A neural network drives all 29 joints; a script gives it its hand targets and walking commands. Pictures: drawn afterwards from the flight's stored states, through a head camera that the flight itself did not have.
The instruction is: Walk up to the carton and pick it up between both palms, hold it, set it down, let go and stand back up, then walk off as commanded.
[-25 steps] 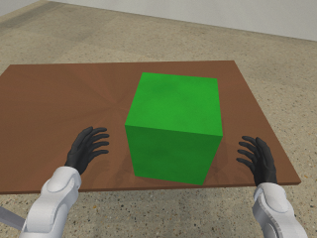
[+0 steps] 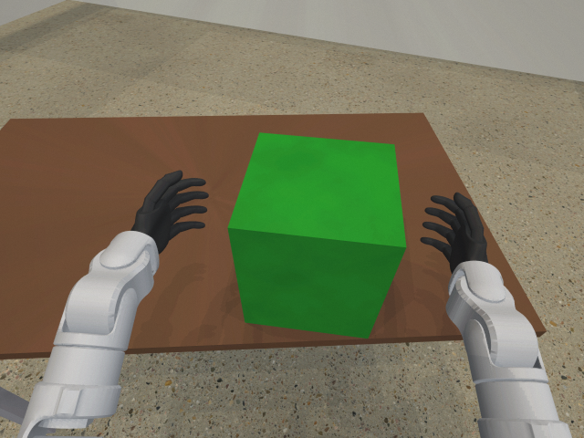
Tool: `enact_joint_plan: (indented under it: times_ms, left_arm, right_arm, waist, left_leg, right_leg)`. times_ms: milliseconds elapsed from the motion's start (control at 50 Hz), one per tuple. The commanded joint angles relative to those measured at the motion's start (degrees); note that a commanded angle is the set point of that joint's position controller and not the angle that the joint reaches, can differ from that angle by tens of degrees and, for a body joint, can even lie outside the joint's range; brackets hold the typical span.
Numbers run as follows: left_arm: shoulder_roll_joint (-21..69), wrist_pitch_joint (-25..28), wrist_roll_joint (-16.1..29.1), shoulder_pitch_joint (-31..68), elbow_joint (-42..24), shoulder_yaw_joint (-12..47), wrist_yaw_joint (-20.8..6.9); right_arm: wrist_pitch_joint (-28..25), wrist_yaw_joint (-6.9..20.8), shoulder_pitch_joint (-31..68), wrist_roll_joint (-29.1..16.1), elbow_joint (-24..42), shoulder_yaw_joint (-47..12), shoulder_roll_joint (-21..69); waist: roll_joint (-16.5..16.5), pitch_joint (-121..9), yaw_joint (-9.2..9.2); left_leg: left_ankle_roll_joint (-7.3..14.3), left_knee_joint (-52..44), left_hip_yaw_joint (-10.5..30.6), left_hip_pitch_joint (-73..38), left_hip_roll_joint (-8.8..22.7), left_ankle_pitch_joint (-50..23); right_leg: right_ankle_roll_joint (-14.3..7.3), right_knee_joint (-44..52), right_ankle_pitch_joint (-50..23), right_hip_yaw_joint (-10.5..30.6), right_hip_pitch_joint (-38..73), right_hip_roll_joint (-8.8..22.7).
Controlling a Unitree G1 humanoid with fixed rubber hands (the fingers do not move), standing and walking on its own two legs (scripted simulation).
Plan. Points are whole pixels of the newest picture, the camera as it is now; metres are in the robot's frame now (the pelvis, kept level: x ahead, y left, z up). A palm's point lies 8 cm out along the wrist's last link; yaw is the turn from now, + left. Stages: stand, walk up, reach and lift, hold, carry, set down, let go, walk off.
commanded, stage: reach and lift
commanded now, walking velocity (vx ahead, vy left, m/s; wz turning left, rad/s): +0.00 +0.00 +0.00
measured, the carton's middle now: (315, 238) +0.42 -0.02 +0.03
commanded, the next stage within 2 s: none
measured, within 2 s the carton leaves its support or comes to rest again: neither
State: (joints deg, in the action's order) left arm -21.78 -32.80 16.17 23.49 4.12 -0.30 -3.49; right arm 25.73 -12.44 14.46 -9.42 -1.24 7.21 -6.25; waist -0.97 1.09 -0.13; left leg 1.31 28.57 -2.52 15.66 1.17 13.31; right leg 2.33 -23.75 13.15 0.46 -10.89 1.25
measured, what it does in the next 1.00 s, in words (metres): stands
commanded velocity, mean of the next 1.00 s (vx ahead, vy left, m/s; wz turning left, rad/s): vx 0.00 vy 0.00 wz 0.00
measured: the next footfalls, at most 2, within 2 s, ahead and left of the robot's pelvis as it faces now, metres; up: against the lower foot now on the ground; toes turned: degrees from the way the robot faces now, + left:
none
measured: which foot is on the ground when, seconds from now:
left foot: down 0.00-1.00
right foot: down 0.00-1.00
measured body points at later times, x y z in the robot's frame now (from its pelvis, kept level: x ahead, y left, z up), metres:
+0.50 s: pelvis +0.00 +0.00 +0.00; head +0.01 +0.02 +0.45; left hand +0.44 +0.18 +0.18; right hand +0.39 -0.20 +0.14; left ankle +0.02 +0.10 -0.74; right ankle -0.01 -0.15 -0.74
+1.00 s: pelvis +0.00 +0.00 +0.00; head +0.01 +0.02 +0.45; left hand +0.46 +0.20 +0.15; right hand +0.41 -0.21 +0.11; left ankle +0.02 +0.10 -0.74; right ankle -0.01 -0.15 -0.74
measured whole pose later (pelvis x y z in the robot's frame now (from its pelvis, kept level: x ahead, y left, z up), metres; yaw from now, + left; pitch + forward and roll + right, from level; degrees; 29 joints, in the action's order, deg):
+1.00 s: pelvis +0.00 +0.00 +0.00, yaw +0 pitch +1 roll -2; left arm -23.4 -10.4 16.3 55.0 60.2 1.1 -1.5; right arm 9.4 -12.4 45.0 -9.8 -52.0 8.0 -7.9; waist -1.1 -0.1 -4.7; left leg 1.3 28.6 -2.5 16.0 1.2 13.3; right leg 2.4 -23.0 12.8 0.5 -10.9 1.2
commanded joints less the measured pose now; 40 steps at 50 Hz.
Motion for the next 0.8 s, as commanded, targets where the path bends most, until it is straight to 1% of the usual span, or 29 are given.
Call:
enact_joint_plan:
  times_ms: [0, 60, 100, 140, 160, 200, 240, 260, 300, 320, 360, 400, 420, 440, 480, 500, 520, 540, 560, 600, 620, 640, 660, 680, 700, 720, 740, 760, 780]
  left_arm:
    - [-13.7, 2.54, 0.1, 35.33, -2.79, -7.71, 1.07]
    - [-12.7, 1.65, 0.13, 35.59, -0.11, -7.47, 1.28]
    - [-14.2, 1.54, 0.01, 39.14, 2.85, -8.39, 1.44]
    - [-14.5, 2.03, -0.03, 43.03, 4.84, -7.62, 1.58]
    - [-14.21, 1.88, 0.11, 43.19, 8.34, -7.64, 1.37]
    - [-14.8, 2.66, -0.52, 45.43, 9.86, -7.23, 1.61]
    - [-15.41, 3.46, 0.75, 49.85, 11.94, -5.85, 1.7]
    - [-15.18, 3.66, 0.72, 50.03, 12.1, -6.81, 1.86]
    - [-15.4, 4.86, 0.37, 54.2, 14.78, -5.63, 2.25]
    - [-15.9, 5.01, 0.38, 52.56, 15.09, -6.03, 2.08]
    - [-16.34, 5.82, 1.27, 57.65, 19.05, -5.03, 2.42]
    - [-15.59, 6.55, 0.35, 57.86, 20.59, -4.37, 2.8]
    - [-15.67, 6.67, 0.24, 59.15, 19.14, -4.45, 3.08]
    - [-15.53, 7.11, -0.08, 60.15, 23.3, -4.24, 2.83]
    - [-15.51, 7.86, 0.05, 62.68, 24.8, -3.31, 2.77]
    - [-15.71, 8.21, 0.95, 62.61, 26.73, -3.6, 2.64]
    - [-15.62, 8.18, -0.15, 63.41, 31.81, -2.95, 2.45]
    - [-15.95, 9.03, 0.56, 65.4, 31.27, -2.22, 2.59]
    - [-15.57, 9.75, 0.3, 65.91, 33.39, -1.96, 2.73]
    - [-15.39, 11.08, 0.18, 67.1, 33.89, -0.57, 2.83]
    - [-14.73, 11.73, -0.06, 66.71, 34.8, -0.59, 3.22]
    - [-14.55, 12.39, 0.54, 66.59, 36.99, 0.45, 2.99]
    - [-13.75, 12.74, -0.97, 66.12, 41.4, -0.13, 2.76]
    - [-11.94, 12.98, -0.58, 64.86, 41.26, 1.07, 2.62]
    - [-11.99, 13.55, -0.69, 64.26, 43.78, 1.35, 2.37]
    - [-12.08, 14.75, -0.34, 64.76, 45.11, 1.73, 2.23]
    - [-11.45, 15.7, -0.44, 63.22, 44.08, 2.31, 2.16]
    - [-10.95, 17.01, -0.72, 63.22, 43.86, 2.24, 2.31]
    - [-10.26, 18.51, 0.3, 63.73, 42.68, 3.5, 2.2]
  right_arm:
    - [-2.61, -0.99, 31.76, -5.66, 5.14, 1.83, -12.61]
    - [-2.94, -0.92, 32.71, -5.79, 3.92, 2.24, -13.45]
    - [-3.16, -0.6, 37.29, -6.72, 3.46, 1.29, -14.04]
    - [-2.62, -0.48, 39.62, -5.63, -0.22, 2.37, -14.38]
    - [-2.64, -0.4, 40.28, -6.08, -1.73, 1.29, -14.44]
    - [-3.36, -0.53, 42.23, -6.14, -2.35, 1.33, -13.89]
    - [-3.8, -0.48, 46.6, -5.59, -2.66, 2.22, -13.78]
    - [-4.0, -0.27, 47.67, -5.23, -2.76, 2.24, -14.98]
    - [-4.3, -0.32, 50.68, -5.01, -6.75, 2.93, -14.79]
    - [-4.12, -0.2, 48.87, -5.62, -7.78, 1.38, -14.47]
    - [-4.86, -0.03, 54.86, -4.98, -9.88, 2.72, -15.06]
    - [-5.25, 0.19, 53.99, -5.27, -14.97, 2.14, -14.98]
    - [-5.94, 0.16, 55.66, -5.27, -12.08, 2.69, -15.87]
    - [-5.9, 0.23, 56.59, -5.54, -16.9, 1.86, -14.85]
    - [-6.79, -0.01, 58.4, -5.08, -18.72, 3.13, -15.45]
    - [-6.84, -0.03, 60.22, -5.92, -17.92, 2.51, -15.82]
    - [-6.81, -0.03, 61.81, -4.88, -21.67, 3.0, -16.24]
    - [-7.11, -0.05, 63.31, -4.96, -21.93, 2.86, -16.08]
    - [-7.46, 0.21, 63.8, -4.76, -23.99, 2.85, -15.69]
    - [-8.07, 0.05, 63.66, -5.01, -26.9, 3.36, -15.2]
    - [-8.65, 0.44, 64.37, -5.24, -28.23, 2.93, -15.39]
    - [-9.27, 0.55, 64.04, -5.35, -28.16, 2.21, -14.87]
    - [-9.4, 0.59, 64.19, -5.13, -32.14, 2.25, -14.78]
    - [-9.88, 0.84, 63.01, -5.37, -34.04, 1.33, -14.48]
    - [-10.47, 0.71, 63.03, -3.74, -36.31, 2.85, -15.96]
    - [-11.23, 0.52, 63.01, -3.69, -35.91, 2.36, -14.76]
    - [-12.4, 0.22, 61.62, -3.86, -34.12, 2.85, -14.37]
    - [-13.56, 0.17, 62.43, -4.11, -33.78, 3.16, -13.82]
    - [-14.76, 0.24, 61.97, -3.77, -33.7, 3.8, -13.5]
  waist:
    - [5.15, -23.92, -6.43]
    - [3.86, -25.52, -7.11]
    - [3.44, -25.85, -6.03]
    - [3.97, -25.93, -6.82]
    - [2.77, -25.56, -6.55]
    - [3.73, -27.15, -6.82]
    - [2.69, -28.61, -7.55]
    - [1.76, -28.75, -6.89]
    - [3.08, -30.07, -7.69]
    - [3.74, -30.0, -6.82]
    - [2.17, -31.56, -7.84]
    - [4.7, -30.83, -7.67]
    - [4.41, -34.31, -8.23]
    - [4.2, -32.82, -8.1]
    - [5.2, -34.56, -9.36]
    - [3.41, -34.67, -8.55]
    - [2.81, -31.15, -8.86]
    - [2.57, -32.02, -8.97]
    - [3.96, -32.16, -8.43]
    - [5.15, -32.27, -9.55]
    - [5.79, -32.94, -8.88]
    - [4.63, -32.99, -8.72]
    - [5.37, -31.18, -8.51]
    - [4.85, -30.35, -8.32]
    - [3.34, -30.15, -9.54]
    - [2.47, -30.68, -9.59]
    - [3.98, -31.56, -10.05]
    - [5.02, -32.66, -9.17]
    - [5.21, -33.16, -10.2]
  left_leg:
    - [-2.31, -6.3, 1.87, -13.31, 0.41, -17.25]
    - [-2.79, -5.82, 2.29, -16.13, 0.6, -21.2]
    - [-2.11, -6.07, 1.99, -13.76, 0.3, -19.17]
    - [-2.36, -6.08, 2.28, -13.96, 0.54, -18.54]
    - [-1.8, -6.16, 2.3, -13.0, 0.17, -17.07]
    - [-2.12, -5.99, 2.2, -14.09, 0.36, -17.95]
    - [-1.63, -5.82, 2.48, -12.61, 0.25, -15.74]
    - [-1.34, -6.18, 2.44, -12.56, 0.21, -16.38]
    - [-2.05, -5.89, 2.44, -13.38, 0.22, -16.94]
    - [-2.13, -5.24, 2.39, -14.02, 0.28, -19.62]
    - [-1.92, -5.18, 2.66, -12.89, 0.25, -16.72]
    - [-2.77, -4.89, 2.86, -14.77, 0.68, -19.78]
    - [-2.95, -4.29, 2.89, -16.85, 0.62, -21.31]
    - [-2.91, -4.38, 2.62, -15.75, 0.33, -21.35]
    - [-3.5, -3.99, 2.65, -16.56, 0.37, -22.86]
    - [-3.33, -3.89, 2.82, -16.04, 0.54, -22.4]
    - [-3.15, -4.24, 3.05, -13.83, 0.35, -19.23]
    - [-3.03, -4.02, 3.11, -13.89, 0.41, -20.28]
    - [-2.96, -4.35, 2.88, -13.38, 0.34, -19.62]
    - [-3.64, -3.92, 2.8, -15.61, 0.64, -20.34]
    - [-4.03, -3.65, 3.03, -16.15, 0.9, -21.16]
    - [-3.73, -3.16, 2.99, -16.25, 0.71, -22.12]
    - [-3.8, -3.56, 3.09, -15.87, 0.83, -21.36]
    - [-4.12, -3.27, 3.27, -17.17, 1.08, -23.72]
    - [-4.1, -3.2, 3.64, -17.51, 1.1, -23.12]
    - [-3.74, -3.43, 3.33, -16.94, 0.83, -21.41]
    - [-4.1, -3.34, 2.86, -17.47, 0.52, -22.07]
    - [-4.38, -3.04, 2.78, -17.49, 0.53, -23.08]
    - [-4.93, -2.29, 2.93, -18.11, 0.63, -24.28]
  right_leg:
    - [-2.3, 2.48, -22.66, 0.12, 8.81, -3.07]
    - [-1.92, 3.12, -25.14, -0.94, 8.89, -3.63]
    - [-1.58, 2.9, -24.02, -0.75, 8.84, -3.48]
    - [-1.79, 2.91, -22.95, -1.24, 6.95, -3.44]
    - [-1.49, 3.09, -22.86, -1.06, 6.88, -3.37]
    - [-1.63, 3.43, -23.06, -1.1, 7.52, -3.3]
    - [-1.77, 3.26, -22.58, -1.39, 6.88, -3.07]
    - [-1.25, 2.53, -23.44, -1.42, 7.57, -3.35]
    - [-1.71, 2.88, -23.13, -1.85, 5.4, -3.54]
    - [-1.66, 2.55, -25.23, -1.48, 6.51, -3.59]
    - [-1.62, 2.8, -22.89, -2.0, 5.09, -3.8]
    - [-2.06, 3.1, -22.88, -2.36, 3.22, -3.94]
    - [-2.13, 3.13, -24.1, -2.78, 3.37, -4.3]
    - [-1.77, 3.31, -24.57, -2.5, 3.16, -4.05]
    - [-1.8, 3.58, -25.06, -2.88, 2.39, -3.9]
    - [-1.64, 3.46, -24.29, -2.83, 2.04, -4.0]
    - [-1.75, 3.58, -22.57, -2.99, 1.48, -4.16]
    - [-1.68, 3.18, -23.64, -2.96, 1.53, -4.07]
    - [-1.91, 3.51, -22.74, -2.97, 0.97, -3.87]
    - [-1.91, 3.66, -22.28, -3.18, 0.12, -3.96]
    - [-2.51, 3.95, -20.3, -3.34, -1.4, -4.16]
    - [-2.18, 3.77, -21.4, -3.55, -1.49, -3.91]
    - [-2.39, 4.26, -19.74, -3.31, -1.67, -3.93]
    - [-2.44, 4.28, -20.94, -3.82, -1.89, -4.12]
    - [-2.48, 4.92, -20.93, -4.32, -2.77, -4.33]
    - [-2.22, 5.01, -20.99, -4.29, -2.32, -4.3]
    - [-2.0, 4.68, -21.51, -4.31, -1.4, -4.44]
    - [-1.95, 4.37, -20.89, -4.39, -1.87, -4.43]
    - [-2.12, 4.48, -21.26, -4.86, -2.86, -4.61]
